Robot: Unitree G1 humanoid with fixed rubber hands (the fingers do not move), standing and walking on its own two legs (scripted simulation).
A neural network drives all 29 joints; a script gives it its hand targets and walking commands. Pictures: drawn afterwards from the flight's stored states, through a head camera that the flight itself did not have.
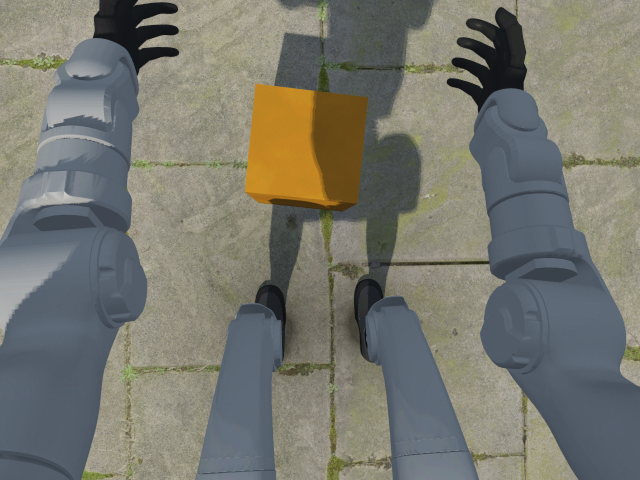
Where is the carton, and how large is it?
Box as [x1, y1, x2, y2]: [245, 84, 367, 210]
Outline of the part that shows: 255,84 245,191 258,202 343,210 357,203 367,97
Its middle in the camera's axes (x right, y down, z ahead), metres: -0.03 -0.17 +0.84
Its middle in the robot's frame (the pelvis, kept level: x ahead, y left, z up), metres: +0.52 +0.00 -0.52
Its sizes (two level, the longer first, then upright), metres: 0.210 0.200 0.250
